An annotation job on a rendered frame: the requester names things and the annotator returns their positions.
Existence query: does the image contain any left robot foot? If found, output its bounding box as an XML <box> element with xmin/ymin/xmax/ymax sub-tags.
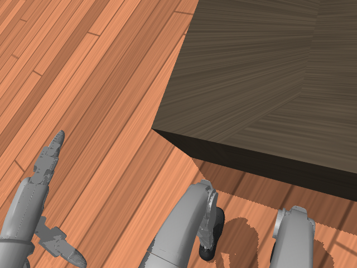
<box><xmin>199</xmin><ymin>207</ymin><xmax>225</xmax><ymax>261</ymax></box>

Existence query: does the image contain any left robot hand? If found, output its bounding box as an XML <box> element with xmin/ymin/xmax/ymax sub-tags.
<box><xmin>0</xmin><ymin>130</ymin><xmax>87</xmax><ymax>268</ymax></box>

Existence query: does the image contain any left robot arm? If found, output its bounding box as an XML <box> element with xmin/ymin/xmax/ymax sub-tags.
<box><xmin>0</xmin><ymin>239</ymin><xmax>35</xmax><ymax>268</ymax></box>

